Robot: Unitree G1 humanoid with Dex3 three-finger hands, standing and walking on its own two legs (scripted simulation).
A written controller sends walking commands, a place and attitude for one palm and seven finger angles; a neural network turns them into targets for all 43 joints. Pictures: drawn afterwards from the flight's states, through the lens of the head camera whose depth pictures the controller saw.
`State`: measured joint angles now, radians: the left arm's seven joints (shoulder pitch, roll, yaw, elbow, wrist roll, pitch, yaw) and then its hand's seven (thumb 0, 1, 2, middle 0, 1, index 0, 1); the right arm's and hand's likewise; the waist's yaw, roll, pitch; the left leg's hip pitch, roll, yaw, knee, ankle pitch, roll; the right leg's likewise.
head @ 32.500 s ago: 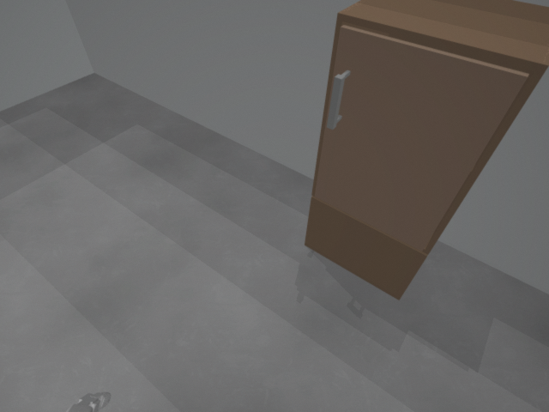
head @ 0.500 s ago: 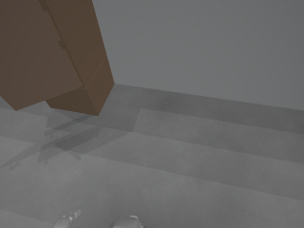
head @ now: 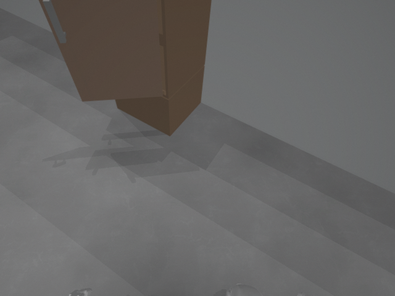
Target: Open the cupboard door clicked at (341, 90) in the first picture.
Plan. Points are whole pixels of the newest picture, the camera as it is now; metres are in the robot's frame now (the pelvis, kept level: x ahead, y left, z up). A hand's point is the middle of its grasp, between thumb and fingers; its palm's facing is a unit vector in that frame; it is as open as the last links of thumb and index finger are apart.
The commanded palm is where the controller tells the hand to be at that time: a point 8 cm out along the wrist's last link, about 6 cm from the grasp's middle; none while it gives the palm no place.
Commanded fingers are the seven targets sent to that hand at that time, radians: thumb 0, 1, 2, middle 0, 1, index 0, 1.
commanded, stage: turn to face it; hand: left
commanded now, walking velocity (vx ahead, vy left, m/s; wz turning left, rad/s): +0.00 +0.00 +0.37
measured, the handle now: (56, 19) +0.96 +0.58 +0.01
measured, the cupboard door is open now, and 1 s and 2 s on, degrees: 41 41 41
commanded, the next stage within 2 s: take the last steps up to it in 0.28 s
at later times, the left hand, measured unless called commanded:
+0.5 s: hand out of the picture +0.00 +0.15 -0.17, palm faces +0.24 -0.95 -0.20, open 7.4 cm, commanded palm none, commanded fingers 0.00 0.90 0.90 -0.20 -0.30 -0.20 -0.30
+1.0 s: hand out of the picture +0.13 +0.26 -0.16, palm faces +0.28 -0.94 -0.18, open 7.4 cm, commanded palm none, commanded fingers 0.00 0.90 0.90 -0.20 -0.30 -0.20 -0.30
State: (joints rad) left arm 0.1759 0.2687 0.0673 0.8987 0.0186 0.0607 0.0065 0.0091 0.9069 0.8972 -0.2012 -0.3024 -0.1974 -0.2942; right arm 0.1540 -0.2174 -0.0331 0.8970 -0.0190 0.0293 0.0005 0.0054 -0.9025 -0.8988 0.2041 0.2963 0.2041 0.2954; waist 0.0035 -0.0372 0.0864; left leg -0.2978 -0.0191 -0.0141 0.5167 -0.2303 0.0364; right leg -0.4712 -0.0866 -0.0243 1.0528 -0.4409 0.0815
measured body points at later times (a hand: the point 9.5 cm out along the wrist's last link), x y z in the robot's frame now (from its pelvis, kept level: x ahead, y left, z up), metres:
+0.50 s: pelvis +0.00 -0.03 +0.00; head +0.03 -0.02 +0.45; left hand -0.02 +0.20 -0.15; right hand +0.13 -0.27 -0.14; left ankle -0.03 +0.09 -0.70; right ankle +0.00 -0.15 -0.74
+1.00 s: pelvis +0.09 +0.06 +0.00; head +0.11 +0.07 +0.45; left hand +0.11 +0.31 -0.15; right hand +0.09 -0.16 -0.15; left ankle -0.02 +0.08 -0.74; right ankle +0.20 -0.04 -0.68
